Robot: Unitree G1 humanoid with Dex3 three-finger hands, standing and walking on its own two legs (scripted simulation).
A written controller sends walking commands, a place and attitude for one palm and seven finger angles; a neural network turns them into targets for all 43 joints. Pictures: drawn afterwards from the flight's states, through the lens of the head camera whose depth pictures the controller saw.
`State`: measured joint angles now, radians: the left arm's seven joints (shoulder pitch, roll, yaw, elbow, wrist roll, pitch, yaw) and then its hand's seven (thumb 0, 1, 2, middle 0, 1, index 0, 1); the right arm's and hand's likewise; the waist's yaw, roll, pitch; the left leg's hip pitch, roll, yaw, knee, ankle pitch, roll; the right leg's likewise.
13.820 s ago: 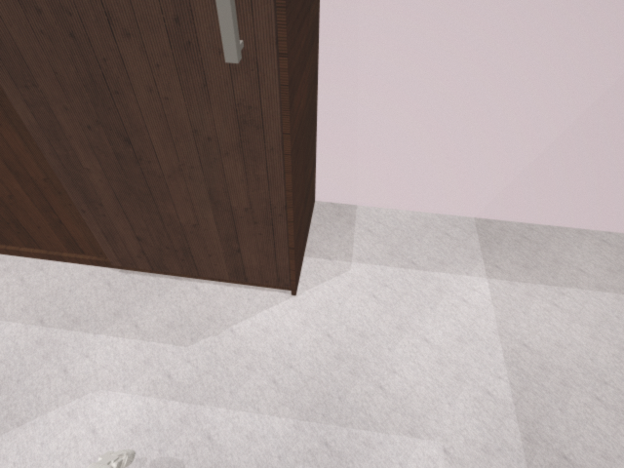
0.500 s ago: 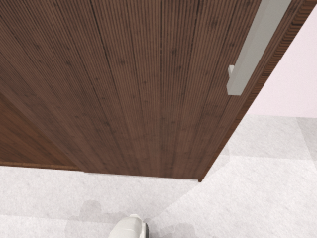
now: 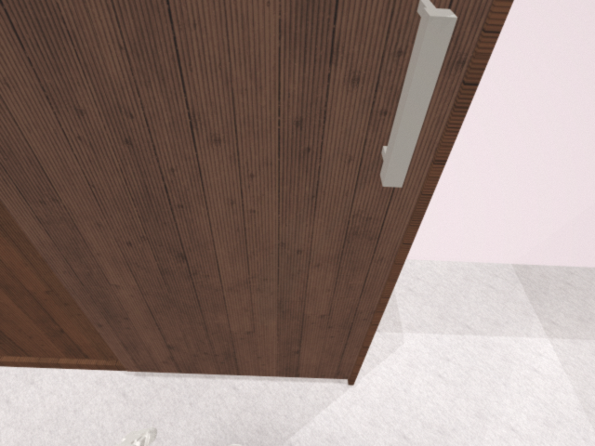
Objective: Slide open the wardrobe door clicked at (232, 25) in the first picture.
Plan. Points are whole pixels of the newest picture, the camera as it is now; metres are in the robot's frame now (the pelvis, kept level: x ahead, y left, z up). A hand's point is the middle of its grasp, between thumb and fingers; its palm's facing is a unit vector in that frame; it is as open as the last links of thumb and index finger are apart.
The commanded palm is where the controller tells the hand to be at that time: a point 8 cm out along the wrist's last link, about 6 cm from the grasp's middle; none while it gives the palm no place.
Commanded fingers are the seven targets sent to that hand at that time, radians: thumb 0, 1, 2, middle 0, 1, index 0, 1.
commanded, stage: come to a stop and stand still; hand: right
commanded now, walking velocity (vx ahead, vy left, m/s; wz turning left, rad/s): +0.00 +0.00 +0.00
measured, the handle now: (407, 101) +0.45 -0.10 +0.27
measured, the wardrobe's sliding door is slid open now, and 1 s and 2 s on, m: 0.00 0.00 0.00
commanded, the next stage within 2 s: look again from close up in 0.72 s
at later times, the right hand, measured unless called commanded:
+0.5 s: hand out of the picture +0.00 -0.21 -0.15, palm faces +0.00 +0.98 -0.21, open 7.3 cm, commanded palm none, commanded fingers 0.00 -0.90 -0.90 0.20 0.30 0.20 0.30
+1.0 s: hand out of the picture -0.04 -0.20 -0.15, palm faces +0.03 +0.98 -0.19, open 7.4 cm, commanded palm none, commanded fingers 0.00 -0.90 -0.90 0.20 0.30 0.20 0.30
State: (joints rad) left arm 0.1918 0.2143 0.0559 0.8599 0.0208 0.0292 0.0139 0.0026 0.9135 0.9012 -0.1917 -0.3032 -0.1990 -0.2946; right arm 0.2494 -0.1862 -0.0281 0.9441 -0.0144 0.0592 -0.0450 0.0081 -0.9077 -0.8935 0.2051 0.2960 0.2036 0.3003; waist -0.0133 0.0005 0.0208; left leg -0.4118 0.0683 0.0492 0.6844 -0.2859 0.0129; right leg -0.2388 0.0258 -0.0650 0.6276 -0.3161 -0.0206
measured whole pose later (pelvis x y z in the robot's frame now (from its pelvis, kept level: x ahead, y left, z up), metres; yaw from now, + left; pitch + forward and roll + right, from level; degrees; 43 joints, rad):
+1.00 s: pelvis -0.04 -0.03 +0.02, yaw +1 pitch -1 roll -1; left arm 0.33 0.16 0.00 1.03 0.01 -0.01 0.02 0.00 0.91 0.90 -0.19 -0.30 -0.20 -0.30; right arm 0.35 -0.13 0.00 1.05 -0.01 0.00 -0.03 0.01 -0.91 -0.89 0.20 0.30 0.20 0.30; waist 0.00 0.00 0.00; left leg -0.31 0.00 -0.03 0.46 -0.13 0.00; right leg -0.17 0.05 -0.06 0.45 -0.27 -0.05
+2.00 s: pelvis +0.01 -0.02 +0.02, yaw +0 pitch -1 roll +0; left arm 0.28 0.17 0.00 1.08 0.01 -0.03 0.04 0.00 0.91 0.90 -0.20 -0.30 -0.20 -0.30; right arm 0.28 -0.17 -0.04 0.93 0.04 0.03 -0.03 0.01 -0.91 -0.89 0.20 0.30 0.20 0.30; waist 0.00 0.00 0.06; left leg -0.22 -0.03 0.00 0.44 -0.20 0.02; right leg -0.08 0.02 -0.03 0.42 -0.32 -0.03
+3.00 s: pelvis -0.01 -0.02 +0.00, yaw -3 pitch -1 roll +1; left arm 0.27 0.31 -0.05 0.65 -0.07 -0.34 0.09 0.02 0.90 0.90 -0.20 -0.30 -0.20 -0.30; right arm 0.17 -0.38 -0.38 -0.11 0.36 0.05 0.40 0.00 0.11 -0.46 0.27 0.95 0.27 0.95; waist -0.06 -0.05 -0.03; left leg -0.32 0.00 0.07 0.60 -0.27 0.02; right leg -0.22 0.03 0.03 0.64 -0.40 -0.03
